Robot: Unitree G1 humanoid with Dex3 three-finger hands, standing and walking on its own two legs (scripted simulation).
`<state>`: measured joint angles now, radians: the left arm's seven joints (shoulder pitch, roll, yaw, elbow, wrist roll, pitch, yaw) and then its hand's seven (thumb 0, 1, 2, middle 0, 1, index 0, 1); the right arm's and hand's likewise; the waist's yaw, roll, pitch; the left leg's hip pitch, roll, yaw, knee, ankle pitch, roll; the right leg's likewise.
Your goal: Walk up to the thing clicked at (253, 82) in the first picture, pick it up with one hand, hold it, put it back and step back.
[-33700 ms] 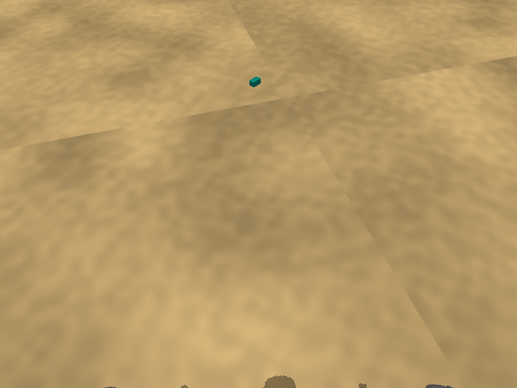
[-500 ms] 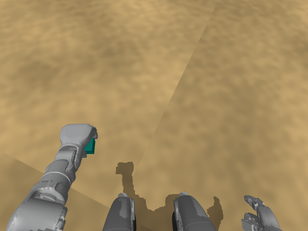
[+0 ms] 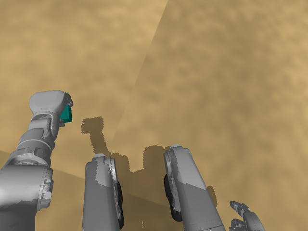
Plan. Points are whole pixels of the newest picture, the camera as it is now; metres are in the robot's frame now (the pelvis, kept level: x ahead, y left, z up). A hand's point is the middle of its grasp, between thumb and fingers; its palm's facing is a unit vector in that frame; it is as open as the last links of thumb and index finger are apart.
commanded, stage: crouch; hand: left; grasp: from above
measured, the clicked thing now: (57, 114) +0.45 +0.25 -0.18
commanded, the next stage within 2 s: lower in 1.00 s
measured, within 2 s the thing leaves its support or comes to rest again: neither
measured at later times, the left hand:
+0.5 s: hand (66, 117) +0.46 +0.25 -0.26, palm faces -0.45 -0.03 -0.89, open 7.3 cm
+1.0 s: hand (70, 118) +0.47 +0.25 -0.31, palm faces -0.45 -0.03 -0.89, open 7.2 cm
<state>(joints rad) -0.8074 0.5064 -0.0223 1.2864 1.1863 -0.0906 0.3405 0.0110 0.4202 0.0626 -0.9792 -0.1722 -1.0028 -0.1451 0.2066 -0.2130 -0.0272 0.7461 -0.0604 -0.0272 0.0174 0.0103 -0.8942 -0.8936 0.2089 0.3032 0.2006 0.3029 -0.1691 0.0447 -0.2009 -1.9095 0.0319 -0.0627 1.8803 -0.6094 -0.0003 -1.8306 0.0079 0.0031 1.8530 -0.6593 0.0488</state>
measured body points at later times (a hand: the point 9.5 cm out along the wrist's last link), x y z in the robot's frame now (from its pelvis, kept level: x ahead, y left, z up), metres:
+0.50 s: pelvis +0.00 -0.01 -0.09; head +0.23 +0.04 +0.29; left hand +0.48 +0.25 -0.20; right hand +0.06 -0.29 -0.21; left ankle +0.08 +0.12 -0.45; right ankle +0.08 -0.14 -0.45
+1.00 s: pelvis -0.01 -0.01 -0.15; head +0.23 +0.04 +0.23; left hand +0.49 +0.25 -0.26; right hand +0.02 -0.28 -0.26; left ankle +0.08 +0.12 -0.45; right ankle +0.08 -0.14 -0.45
